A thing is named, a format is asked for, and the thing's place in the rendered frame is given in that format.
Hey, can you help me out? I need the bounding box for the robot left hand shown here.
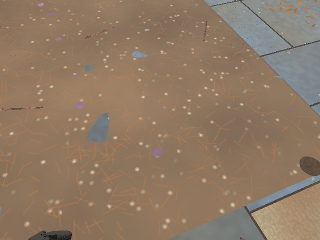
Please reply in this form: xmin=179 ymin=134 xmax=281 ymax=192
xmin=28 ymin=230 xmax=72 ymax=240

